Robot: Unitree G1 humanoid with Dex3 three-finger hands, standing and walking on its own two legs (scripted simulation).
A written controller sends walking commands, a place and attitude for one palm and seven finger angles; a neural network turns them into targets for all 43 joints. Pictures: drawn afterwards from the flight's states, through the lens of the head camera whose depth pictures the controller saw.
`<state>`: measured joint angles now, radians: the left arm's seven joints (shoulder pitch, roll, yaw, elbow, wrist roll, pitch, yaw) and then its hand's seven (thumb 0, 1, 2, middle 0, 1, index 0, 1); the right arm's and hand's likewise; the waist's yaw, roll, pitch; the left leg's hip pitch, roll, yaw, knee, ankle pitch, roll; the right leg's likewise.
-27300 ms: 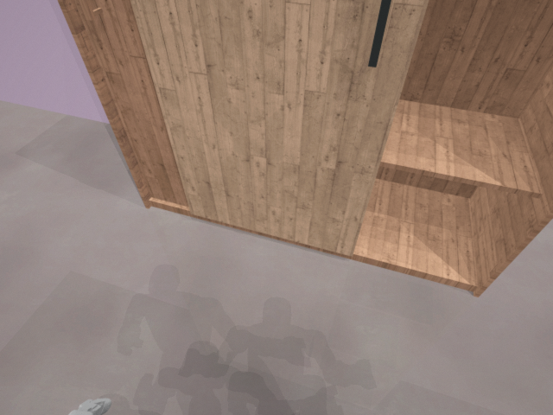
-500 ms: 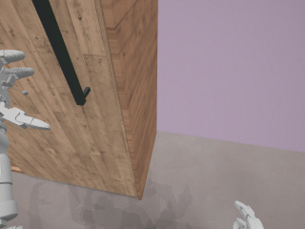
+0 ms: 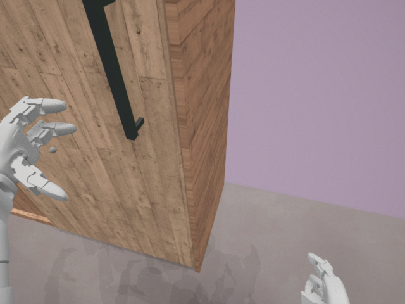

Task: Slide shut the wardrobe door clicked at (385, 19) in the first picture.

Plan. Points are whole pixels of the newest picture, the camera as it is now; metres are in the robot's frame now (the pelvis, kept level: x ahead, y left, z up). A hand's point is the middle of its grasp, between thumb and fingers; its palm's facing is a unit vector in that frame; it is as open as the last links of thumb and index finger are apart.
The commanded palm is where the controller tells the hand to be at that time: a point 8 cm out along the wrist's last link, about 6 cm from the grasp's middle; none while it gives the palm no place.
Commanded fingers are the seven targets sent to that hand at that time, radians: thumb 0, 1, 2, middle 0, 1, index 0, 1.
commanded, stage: draw the hand back to the body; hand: left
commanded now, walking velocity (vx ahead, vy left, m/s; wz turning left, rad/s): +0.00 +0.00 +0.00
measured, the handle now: (121, 76) +0.42 +0.23 +0.26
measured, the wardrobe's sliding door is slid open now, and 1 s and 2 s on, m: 0.00 0.00 0.00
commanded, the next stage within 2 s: step back with the hand held close in 1.44 s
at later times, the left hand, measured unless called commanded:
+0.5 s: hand (40, 171) +0.23 +0.29 +0.20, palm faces +0.35 -0.90 -0.25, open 14.0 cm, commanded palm +0.18 +0.32 +0.20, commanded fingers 0.00 -0.08 0.43 -0.23 -0.87 -0.23 -0.87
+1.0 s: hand (58, 185) +0.22 +0.27 +0.17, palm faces +0.40 -0.83 -0.38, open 9.4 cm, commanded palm +0.17 +0.31 +0.18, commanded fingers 0.00 0.83 0.87 -0.20 -0.34 -0.20 -0.34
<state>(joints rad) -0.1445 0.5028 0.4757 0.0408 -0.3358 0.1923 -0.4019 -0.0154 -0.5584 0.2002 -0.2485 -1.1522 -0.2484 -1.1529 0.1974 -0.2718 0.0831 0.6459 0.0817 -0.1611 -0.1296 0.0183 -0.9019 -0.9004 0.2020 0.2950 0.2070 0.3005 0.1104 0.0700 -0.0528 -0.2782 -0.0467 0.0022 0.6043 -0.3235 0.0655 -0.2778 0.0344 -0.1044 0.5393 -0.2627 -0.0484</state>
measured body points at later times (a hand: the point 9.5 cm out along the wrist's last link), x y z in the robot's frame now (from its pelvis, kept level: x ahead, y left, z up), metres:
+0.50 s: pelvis -0.01 +0.02 +0.00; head -0.04 +0.01 +0.45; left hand +0.20 +0.34 +0.22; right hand +0.19 -0.20 -0.05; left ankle +0.00 +0.07 -0.73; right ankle +0.02 -0.09 -0.73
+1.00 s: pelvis +0.01 +0.01 +0.01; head -0.01 +0.00 +0.46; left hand +0.20 +0.31 +0.20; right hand +0.19 -0.22 -0.07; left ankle +0.00 +0.07 -0.73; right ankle +0.02 -0.09 -0.73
